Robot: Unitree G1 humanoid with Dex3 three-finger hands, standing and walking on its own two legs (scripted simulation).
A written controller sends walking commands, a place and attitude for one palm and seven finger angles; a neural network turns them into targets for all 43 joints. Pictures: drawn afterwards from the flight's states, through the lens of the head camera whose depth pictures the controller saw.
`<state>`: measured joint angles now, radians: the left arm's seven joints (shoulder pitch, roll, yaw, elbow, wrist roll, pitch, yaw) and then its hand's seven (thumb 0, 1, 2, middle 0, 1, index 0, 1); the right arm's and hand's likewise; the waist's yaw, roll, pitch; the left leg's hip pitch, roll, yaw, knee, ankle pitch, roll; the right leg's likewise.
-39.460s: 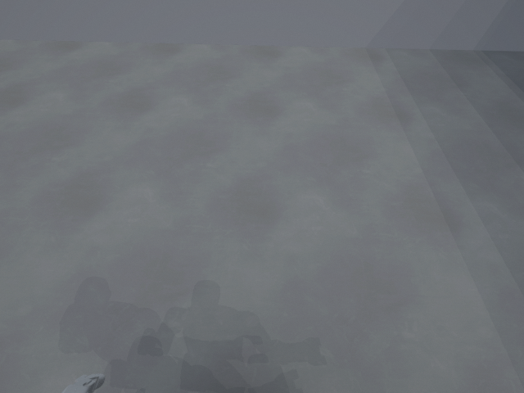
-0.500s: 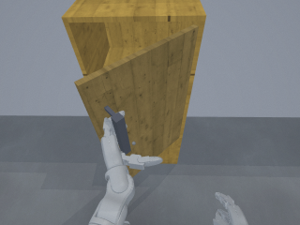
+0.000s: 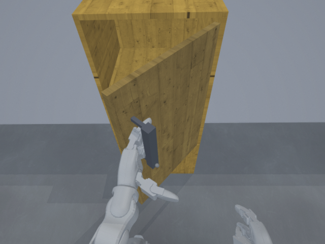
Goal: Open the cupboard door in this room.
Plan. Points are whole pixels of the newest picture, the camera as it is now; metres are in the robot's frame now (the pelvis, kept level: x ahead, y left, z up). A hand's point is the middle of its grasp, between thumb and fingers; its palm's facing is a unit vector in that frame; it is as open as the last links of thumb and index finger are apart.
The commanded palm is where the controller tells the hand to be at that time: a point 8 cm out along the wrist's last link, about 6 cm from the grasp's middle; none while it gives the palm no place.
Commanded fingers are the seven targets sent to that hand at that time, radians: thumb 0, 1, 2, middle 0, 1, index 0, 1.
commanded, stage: slide the hand sideways off the handle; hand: left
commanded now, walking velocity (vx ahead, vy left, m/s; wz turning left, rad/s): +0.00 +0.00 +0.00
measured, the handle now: (144, 143) +0.34 +0.06 +0.07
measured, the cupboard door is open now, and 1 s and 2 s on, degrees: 49 49 49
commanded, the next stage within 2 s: draw the hand back to the body in 0.88 s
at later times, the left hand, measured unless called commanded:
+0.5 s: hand (139, 185) +0.24 +0.06 +0.07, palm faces -0.03 -1.00 +0.00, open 16.2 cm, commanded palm +0.20 +0.13 +0.07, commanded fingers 0.00 -0.50 0.30 -0.15 -0.30 -0.15 -0.30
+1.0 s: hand (119, 205) +0.19 +0.10 +0.07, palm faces -0.02 -1.00 +0.00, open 16.3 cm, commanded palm +0.17 +0.16 +0.08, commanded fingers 0.00 -0.50 0.30 -0.15 -0.30 -0.15 -0.30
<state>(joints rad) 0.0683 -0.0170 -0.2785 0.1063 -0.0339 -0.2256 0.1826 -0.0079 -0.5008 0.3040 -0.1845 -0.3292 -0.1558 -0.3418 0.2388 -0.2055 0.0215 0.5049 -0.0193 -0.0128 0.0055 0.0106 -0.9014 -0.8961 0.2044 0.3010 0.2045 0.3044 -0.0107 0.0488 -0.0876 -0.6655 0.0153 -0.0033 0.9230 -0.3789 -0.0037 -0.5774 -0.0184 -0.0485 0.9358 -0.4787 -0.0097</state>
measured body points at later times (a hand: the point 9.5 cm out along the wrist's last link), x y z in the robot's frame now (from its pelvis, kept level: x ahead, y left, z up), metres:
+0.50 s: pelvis +0.01 -0.01 -0.01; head +0.04 -0.03 +0.44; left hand +0.23 +0.12 +0.08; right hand +0.20 -0.22 -0.08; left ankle +0.05 +0.12 -0.69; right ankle +0.00 -0.11 -0.69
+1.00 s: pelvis +0.01 -0.02 -0.02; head +0.05 -0.04 +0.43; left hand +0.19 +0.15 +0.07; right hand +0.20 -0.25 -0.09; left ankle +0.05 +0.12 -0.69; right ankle +0.00 -0.11 -0.69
